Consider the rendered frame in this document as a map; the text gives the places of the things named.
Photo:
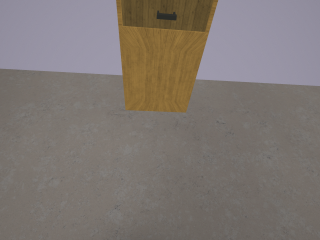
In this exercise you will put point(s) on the handle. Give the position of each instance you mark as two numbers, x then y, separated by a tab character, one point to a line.
166	16

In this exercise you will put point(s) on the cabinet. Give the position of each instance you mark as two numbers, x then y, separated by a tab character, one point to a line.
160	66

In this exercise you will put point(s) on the drawer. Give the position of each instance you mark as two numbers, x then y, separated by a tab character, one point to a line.
192	15

